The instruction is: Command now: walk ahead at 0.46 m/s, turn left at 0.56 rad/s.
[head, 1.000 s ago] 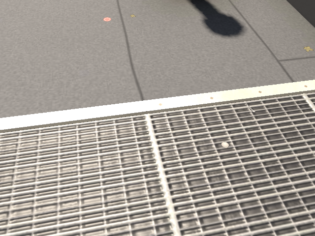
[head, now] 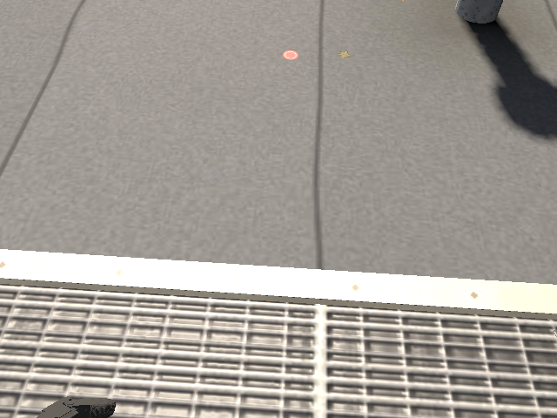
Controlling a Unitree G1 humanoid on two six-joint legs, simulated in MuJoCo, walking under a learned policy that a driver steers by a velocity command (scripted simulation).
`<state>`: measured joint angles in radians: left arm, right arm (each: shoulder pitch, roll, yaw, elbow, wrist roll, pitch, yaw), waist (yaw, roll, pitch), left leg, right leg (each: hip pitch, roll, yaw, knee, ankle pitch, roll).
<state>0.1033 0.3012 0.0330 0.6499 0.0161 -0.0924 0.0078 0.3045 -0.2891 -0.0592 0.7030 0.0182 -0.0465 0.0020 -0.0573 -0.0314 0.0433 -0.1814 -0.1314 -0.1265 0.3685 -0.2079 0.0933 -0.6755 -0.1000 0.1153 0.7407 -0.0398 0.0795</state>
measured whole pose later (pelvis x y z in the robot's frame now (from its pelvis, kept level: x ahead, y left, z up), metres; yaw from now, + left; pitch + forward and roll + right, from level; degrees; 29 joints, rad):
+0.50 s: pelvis +0.16 -0.04 -0.01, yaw +17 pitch +1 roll -1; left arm 0.16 0.29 0.06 0.73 0.00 -0.01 0.01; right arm 0.15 -0.30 -0.06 0.61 0.01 0.06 -0.01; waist 0.04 0.00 0.07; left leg -0.46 0.04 -0.02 0.78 -0.34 -0.05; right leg -0.29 -0.05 -0.12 0.43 -0.16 -0.01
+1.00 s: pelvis +0.24 -0.03 -0.01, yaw +19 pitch +1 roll +1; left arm 0.18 0.30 0.05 0.81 -0.02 -0.07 -0.02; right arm 0.33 -0.30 -0.06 0.75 0.01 -0.02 0.00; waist -0.03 0.01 -0.03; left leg -0.19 -0.01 -0.03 0.49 -0.33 0.03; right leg -0.29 -0.02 -0.04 0.50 -0.23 -0.04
